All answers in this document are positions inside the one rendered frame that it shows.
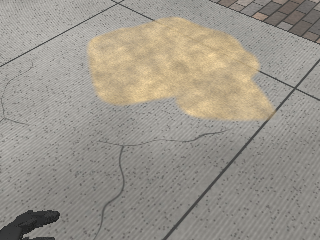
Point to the robot left hand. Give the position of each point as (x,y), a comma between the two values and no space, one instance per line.
(28,222)

